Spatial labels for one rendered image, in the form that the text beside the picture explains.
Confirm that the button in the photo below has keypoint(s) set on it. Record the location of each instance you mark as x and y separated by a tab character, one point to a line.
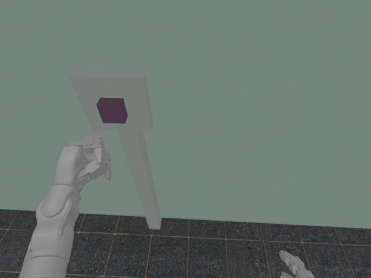
112	110

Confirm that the panel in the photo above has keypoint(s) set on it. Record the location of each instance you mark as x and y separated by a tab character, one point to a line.
90	86

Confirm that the robot left hand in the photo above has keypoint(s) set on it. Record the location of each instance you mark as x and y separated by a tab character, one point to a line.
75	169

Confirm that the robot right hand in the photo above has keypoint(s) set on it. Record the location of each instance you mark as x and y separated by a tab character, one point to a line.
295	265

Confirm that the robot left forearm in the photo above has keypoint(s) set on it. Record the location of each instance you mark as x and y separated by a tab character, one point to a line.
50	247

